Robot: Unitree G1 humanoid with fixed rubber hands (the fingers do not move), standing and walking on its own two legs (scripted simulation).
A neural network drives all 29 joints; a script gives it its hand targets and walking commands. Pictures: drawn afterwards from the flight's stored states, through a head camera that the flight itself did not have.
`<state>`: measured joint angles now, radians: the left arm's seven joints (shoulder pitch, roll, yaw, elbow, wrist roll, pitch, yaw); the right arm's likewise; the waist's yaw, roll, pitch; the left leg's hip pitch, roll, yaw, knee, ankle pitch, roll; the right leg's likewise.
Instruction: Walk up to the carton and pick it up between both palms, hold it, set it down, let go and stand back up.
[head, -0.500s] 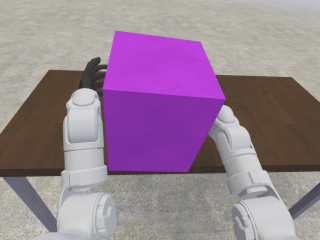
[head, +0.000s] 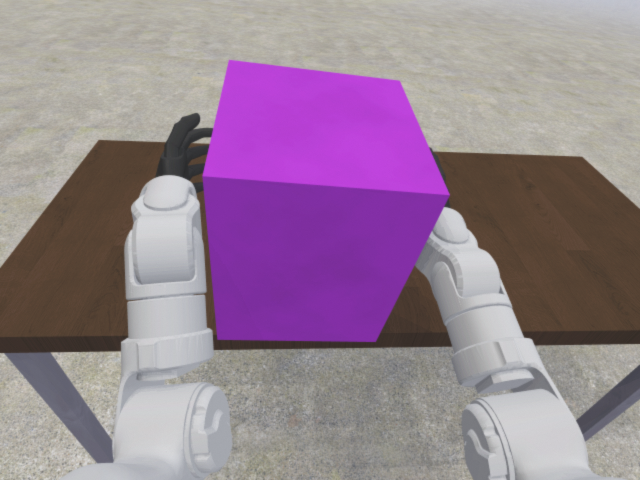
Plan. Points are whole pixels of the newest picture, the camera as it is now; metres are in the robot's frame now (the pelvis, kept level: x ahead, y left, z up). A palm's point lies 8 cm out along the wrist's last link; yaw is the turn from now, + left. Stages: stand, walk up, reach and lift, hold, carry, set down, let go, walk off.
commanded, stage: hold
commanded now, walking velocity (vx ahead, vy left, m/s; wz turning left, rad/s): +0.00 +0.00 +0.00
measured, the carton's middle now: (307, 211) +0.37 +0.01 +0.19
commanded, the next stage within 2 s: set down in 1.36 s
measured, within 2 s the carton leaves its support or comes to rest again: neither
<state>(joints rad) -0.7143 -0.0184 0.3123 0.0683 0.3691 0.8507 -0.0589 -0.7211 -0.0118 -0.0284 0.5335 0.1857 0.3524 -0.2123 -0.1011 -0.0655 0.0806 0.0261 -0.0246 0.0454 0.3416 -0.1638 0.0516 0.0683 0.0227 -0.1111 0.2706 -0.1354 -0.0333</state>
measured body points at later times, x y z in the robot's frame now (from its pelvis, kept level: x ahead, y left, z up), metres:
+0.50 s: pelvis +0.00 +0.00 +0.00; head -0.04 +0.03 +0.45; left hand +0.38 +0.16 +0.23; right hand +0.38 -0.14 +0.20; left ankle +0.03 +0.08 -0.75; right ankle +0.03 -0.09 -0.75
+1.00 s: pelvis +0.00 +0.00 +0.00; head -0.05 +0.03 +0.44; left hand +0.38 +0.16 +0.23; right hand +0.37 -0.14 +0.20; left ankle +0.03 +0.08 -0.75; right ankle +0.03 -0.09 -0.75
